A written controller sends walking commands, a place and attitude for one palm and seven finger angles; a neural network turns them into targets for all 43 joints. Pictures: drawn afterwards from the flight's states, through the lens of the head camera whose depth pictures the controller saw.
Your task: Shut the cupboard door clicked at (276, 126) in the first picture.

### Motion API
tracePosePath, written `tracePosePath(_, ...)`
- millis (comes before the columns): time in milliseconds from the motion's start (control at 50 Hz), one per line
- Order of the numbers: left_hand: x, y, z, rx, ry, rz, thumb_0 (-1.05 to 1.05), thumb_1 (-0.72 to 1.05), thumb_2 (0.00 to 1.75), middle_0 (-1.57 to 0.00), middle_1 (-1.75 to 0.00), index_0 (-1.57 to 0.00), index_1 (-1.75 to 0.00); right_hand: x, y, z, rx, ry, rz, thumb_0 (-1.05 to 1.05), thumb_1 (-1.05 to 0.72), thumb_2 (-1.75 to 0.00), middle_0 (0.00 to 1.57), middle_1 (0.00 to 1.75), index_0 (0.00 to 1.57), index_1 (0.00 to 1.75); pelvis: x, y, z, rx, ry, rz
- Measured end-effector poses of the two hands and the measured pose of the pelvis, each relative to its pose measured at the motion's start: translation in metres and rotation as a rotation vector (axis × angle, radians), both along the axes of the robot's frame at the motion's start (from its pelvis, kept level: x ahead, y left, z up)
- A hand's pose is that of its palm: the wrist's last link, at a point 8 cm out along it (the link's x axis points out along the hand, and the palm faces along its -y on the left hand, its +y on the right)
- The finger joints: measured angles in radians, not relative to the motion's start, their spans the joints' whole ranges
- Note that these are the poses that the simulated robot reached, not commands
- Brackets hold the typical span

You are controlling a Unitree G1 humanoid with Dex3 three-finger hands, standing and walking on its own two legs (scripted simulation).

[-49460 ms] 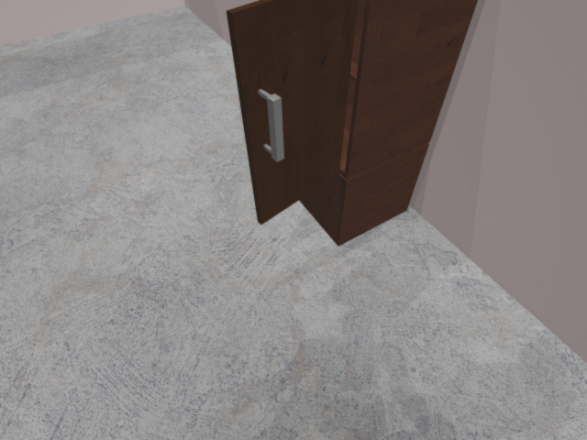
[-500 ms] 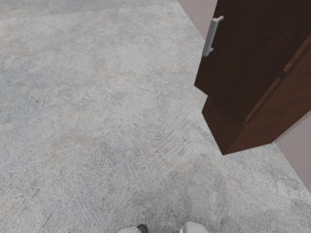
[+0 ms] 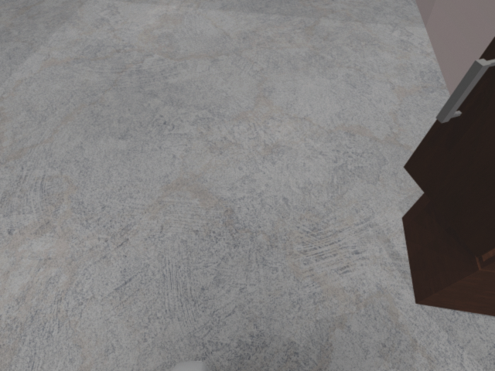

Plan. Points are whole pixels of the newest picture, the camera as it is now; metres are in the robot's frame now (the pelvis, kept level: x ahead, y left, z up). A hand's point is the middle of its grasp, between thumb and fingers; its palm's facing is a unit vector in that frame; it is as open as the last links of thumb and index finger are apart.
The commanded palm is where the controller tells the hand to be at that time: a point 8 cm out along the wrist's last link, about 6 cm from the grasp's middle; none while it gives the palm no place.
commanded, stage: walk to a spot facing it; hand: left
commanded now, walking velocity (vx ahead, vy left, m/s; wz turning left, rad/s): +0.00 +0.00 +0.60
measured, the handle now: (467, 91) +0.72 -0.49 +0.01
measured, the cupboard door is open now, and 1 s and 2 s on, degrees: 28 28 28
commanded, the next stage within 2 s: turn to face it in 1.16 s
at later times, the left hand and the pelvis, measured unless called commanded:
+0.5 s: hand out of the picture +0.01 +0.17 -0.14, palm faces +0.37 -0.90 -0.24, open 7.4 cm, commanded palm none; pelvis +0.07 -0.01 +0.02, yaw +21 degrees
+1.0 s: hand (92, 308) +0.22 +0.31 -0.13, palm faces +0.54 -0.80 -0.26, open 7.4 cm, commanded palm none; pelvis +0.23 +0.06 +0.01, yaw +35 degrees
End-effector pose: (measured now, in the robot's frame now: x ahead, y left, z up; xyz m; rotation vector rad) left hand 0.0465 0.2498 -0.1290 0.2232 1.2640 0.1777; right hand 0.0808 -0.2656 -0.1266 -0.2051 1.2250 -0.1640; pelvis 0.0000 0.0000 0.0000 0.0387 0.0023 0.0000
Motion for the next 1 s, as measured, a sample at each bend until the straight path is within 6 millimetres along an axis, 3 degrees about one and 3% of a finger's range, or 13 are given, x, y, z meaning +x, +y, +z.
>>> tracePosePath(60, -0.019, 0.014, -0.012, 0.005, 0.04, 0.061, 0.0, 0.9, 0.89, -0.21, -0.3, -0.2, -0.3, 0.028, 0.012, -0.002, -0.014, -0.055, 0.069, 0.01, -0.91, -0.9, 0.2, 0.29, 0.19, 0.3, 0.0, 0.005, -0.009, -0.006, 0.002, 0.033)
tracePosePath(160, -0.024, 0.019, -0.001, 0.019, 0.03, 0.127, 0.0, 0.91, 0.89, -0.2, -0.3, -0.2, -0.3, 0.044, 0.023, 0.004, -0.003, -0.067, 0.147, 0.01, -0.91, -0.9, 0.2, 0.29, 0.2, 0.3, 0.002, -0.003, -0.001, -0.021, -0.004, 0.09)
tracePosePath(280, -0.014, 0.007, 0.012, 0.054, -0.09, 0.166, 0.0, 0.91, 0.89, -0.2, -0.3, -0.2, -0.3, 0.061, 0.011, -0.012, 0.031, -0.018, 0.204, 0.01, -0.9, -0.9, 0.21, 0.3, 0.2, 0.3, 0.022, -0.023, -0.006, -0.024, -0.003, 0.184)
tracePosePath(340, -0.026, -0.004, 0.017, 0.06, -0.095, 0.235, 0.0, 0.91, 0.89, -0.2, -0.3, -0.2, -0.3, 0.08, 0.008, -0.012, 0.029, 0.012, 0.246, 0.01, -0.91, -0.9, 0.21, 0.29, 0.2, 0.3, 0.034, -0.026, -0.003, -0.024, -0.009, 0.234)
tracePosePath(420, -0.045, -0.023, 0.021, 0.021, -0.007, 0.309, 0.0, 0.91, 0.89, -0.2, -0.3, -0.2, -0.3, 0.116, 0.017, 0.004, 0.046, -0.011, 0.284, 0.01, -0.91, -0.9, 0.2, 0.29, 0.2, 0.3, 0.054, -0.023, 0.011, -0.019, 0.003, 0.289)
tracePosePath(500, -0.058, -0.039, 0.019, -0.033, 0.052, 0.393, 0.0, 0.9, 0.89, -0.2, -0.3, -0.2, -0.3, 0.156, 0.041, 0.013, 0.054, -0.018, 0.362, 0.01, -0.91, -0.9, 0.2, 0.29, 0.19, 0.3, 0.074, -0.014, 0.017, -0.016, 0.009, 0.36)
tracePosePath(580, -0.072, -0.048, 0.009, -0.086, 0.105, 0.496, 0.0, 0.9, 0.89, -0.2, -0.3, -0.2, -0.3, 0.203, 0.082, 0.013, 0.055, -0.021, 0.479, 0.01, -0.91, -0.9, 0.2, 0.29, 0.19, 0.3, 0.093, 0.002, 0.014, -0.022, 0.007, 0.424)
tracePosePath(680, -0.084, -0.036, -0.017, -0.141, 0.192, 0.579, 0.0, 0.9, 0.89, -0.21, -0.3, -0.2, -0.3, 0.262, 0.14, 0.002, 0.054, -0.136, 0.583, 0.01, -0.91, -0.9, 0.2, 0.29, 0.19, 0.3, 0.117, 0.036, -0.011, -0.036, -0.007, 0.471)
tracePosePath(720, -0.073, -0.019, -0.022, -0.13, 0.199, 0.583, 0.0, 0.9, 0.89, -0.21, -0.3, -0.2, -0.3, 0.271, 0.151, 0.002, 0.049, -0.152, 0.591, 0.01, -0.91, -0.9, 0.2, 0.29, 0.2, 0.3, 0.125, 0.042, -0.012, -0.025, -0.016, 0.478)
tracePosePath(760, -0.05, 0.001, -0.019, -0.104, 0.159, 0.587, 0.01, 0.9, 0.89, -0.21, -0.3, -0.2, -0.3, 0.273, 0.155, 0.003, 0.04, -0.133, 0.592, 0.01, -0.91, -0.9, 0.2, 0.29, 0.2, 0.3, 0.135, 0.048, -0.008, -0.024, -0.015, 0.495)
tracePosePath(880, 0.046, 0.06, 0.009, -0.012, -0.064, 0.566, 0.01, 0.91, 0.89, -0.2, -0.3, -0.2, -0.3, 0.271, 0.154, 0.002, 0.032, 0.0, 0.58, 0.01, -0.91, -0.9, 0.2, 0.29, 0.2, 0.3, 0.174, 0.06, 0.008, -0.03, -0.004, 0.553)
tracePosePath(1000, 0.141, 0.091, 0.029, 0.063, -0.223, 0.521, 0.0, 0.91, 0.89, -0.2, -0.3, -0.2, -0.3, 0.29, 0.14, -0.011, 0.042, 0.113, 0.544, 0.01, -0.91, -0.9, 0.21, 0.3, 0.2, 0.3, 0.23, 0.064, 0.005, -0.021, -0.006, 0.602)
